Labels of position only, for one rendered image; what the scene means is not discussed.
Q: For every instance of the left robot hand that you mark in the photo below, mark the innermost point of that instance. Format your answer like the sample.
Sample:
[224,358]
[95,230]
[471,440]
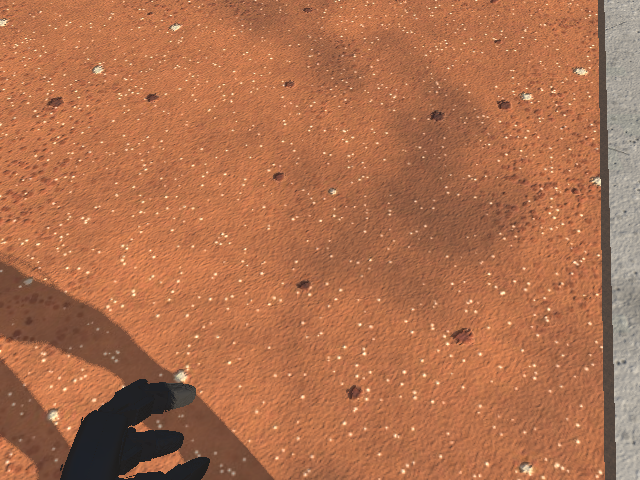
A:
[104,446]

